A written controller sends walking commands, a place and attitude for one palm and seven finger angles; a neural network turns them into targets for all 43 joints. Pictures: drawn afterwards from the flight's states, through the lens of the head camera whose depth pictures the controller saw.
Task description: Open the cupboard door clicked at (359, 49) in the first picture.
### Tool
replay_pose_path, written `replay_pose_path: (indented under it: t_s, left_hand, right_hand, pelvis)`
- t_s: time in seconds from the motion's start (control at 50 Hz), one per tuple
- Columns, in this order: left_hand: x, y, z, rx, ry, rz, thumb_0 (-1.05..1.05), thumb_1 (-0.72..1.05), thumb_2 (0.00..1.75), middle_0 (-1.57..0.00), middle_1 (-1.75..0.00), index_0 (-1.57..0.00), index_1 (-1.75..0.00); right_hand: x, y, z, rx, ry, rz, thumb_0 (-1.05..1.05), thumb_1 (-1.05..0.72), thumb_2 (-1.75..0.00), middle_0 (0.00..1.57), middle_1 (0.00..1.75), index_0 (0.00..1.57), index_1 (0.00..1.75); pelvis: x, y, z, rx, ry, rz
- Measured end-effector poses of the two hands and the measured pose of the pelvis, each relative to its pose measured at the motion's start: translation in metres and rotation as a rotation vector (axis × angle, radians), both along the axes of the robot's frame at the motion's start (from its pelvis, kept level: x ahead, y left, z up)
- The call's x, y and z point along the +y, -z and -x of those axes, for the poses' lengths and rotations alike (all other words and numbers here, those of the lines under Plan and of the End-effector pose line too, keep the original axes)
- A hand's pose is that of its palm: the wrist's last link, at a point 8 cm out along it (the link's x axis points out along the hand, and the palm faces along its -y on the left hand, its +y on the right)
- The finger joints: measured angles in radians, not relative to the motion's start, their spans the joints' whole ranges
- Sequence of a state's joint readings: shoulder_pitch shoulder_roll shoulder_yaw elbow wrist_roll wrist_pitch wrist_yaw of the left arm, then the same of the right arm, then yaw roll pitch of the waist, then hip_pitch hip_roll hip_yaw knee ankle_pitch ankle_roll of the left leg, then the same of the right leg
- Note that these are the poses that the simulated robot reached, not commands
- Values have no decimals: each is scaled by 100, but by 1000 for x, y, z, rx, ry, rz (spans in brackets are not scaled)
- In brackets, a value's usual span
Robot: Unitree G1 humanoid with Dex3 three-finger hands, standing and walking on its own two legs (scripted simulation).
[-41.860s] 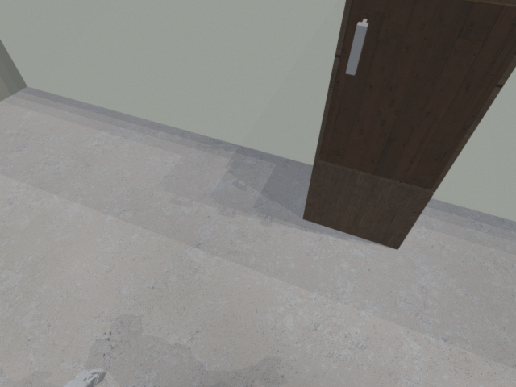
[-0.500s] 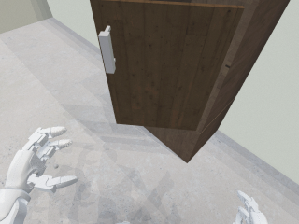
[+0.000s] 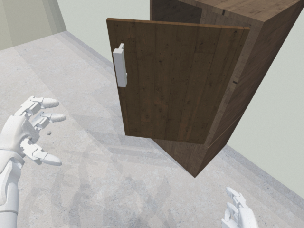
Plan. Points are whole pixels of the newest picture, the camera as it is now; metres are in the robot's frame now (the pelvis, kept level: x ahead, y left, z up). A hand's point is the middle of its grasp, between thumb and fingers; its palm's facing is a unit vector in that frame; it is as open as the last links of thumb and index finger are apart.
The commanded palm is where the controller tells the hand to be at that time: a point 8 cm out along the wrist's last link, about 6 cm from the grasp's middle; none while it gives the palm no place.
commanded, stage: raise the hand with hooked fingers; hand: left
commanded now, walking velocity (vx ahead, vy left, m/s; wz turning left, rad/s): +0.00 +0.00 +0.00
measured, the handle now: (122, 65) +0.58 +0.17 +0.12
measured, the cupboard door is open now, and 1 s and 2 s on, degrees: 39 39 39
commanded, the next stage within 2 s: move the hooked fingers beside the handle in 0.58 s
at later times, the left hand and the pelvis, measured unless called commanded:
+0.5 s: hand (63, 123) +0.31 +0.25 +0.13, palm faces +0.05 -1.00 -0.04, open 14.0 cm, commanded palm +0.27 +0.29 +0.14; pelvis +0.01 -0.02 +0.01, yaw -1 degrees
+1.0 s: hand (71, 109) +0.35 +0.24 +0.14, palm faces +0.01 -1.00 -0.02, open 14.0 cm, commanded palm +0.32 +0.29 +0.14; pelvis +0.00 -0.02 +0.00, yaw -1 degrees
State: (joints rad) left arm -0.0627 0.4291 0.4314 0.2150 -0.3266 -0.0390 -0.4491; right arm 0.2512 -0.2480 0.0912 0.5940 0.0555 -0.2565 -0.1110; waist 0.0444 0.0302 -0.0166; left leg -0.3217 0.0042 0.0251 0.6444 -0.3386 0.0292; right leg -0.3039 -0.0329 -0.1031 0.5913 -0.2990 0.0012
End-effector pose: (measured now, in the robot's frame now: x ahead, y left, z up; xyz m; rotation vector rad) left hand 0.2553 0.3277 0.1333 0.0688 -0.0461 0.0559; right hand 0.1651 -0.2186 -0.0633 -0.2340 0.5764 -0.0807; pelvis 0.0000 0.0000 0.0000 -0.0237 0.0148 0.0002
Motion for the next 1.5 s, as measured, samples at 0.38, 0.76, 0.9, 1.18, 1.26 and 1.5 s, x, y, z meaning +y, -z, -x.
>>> replay_pose_path:
  t_s: [0.38, 0.76, 0.9, 1.18, 1.26, 1.5]
  left_hand:
    - [-22, -4, -28, 21, 30, 40, -1, -50, 30, -30, -120, -30, -119]
    - [-26, -2, -29, 64, 6, 48, -1, -50, 30, -30, -120, -30, -120]
    - [-26, -4, -48, 41, 15, 45, -1, -51, 30, -30, -120, -30, -120]
    - [-40, -3, -98, 60, 68, 58, -1, -50, 30, -30, -120, -30, -120]
    - [-40, -1, -111, 56, 53, 59, -1, -50, 30, -30, -120, -30, -120]
    - [-41, -5, -145, 62, 65, 71, -1, -50, 30, -30, -120, -30, -120]
  right_hand:
    - [-46, 0, 9, 46, 84, 27, 1, -90, -90, 20, 30, 20, 30]
    - [-49, 4, 3, 24, 91, -2, 1, -90, -90, 20, 30, 20, 30]
    - [-52, 8, 16, 67, 101, 27, 1, -90, -90, 21, 30, 20, 30]
    - [-54, 20, 61, 181, 173, 36, 1, -90, -90, 20, 30, 20, 30]
    - [-53, 23, 72, 226, 183, 39, 1, -90, -90, 20, 30, 20, 30]
    - [-51, 29, 89, 317, 208, 43, 1, -90, -90, 21, 30, 20, 30]
  pelvis:
    - [-18, -5, -11, 11, 20, -16]
    - [-27, -4, -6, 6, 14, -21]
    - [-26, -3, -1, 11, 9, -19]
    - [-14, -2, 0, 47, 26, -19]
    - [-12, -2, -1, 57, 29, -18]
    - [-8, -2, -7, 89, 35, -15]
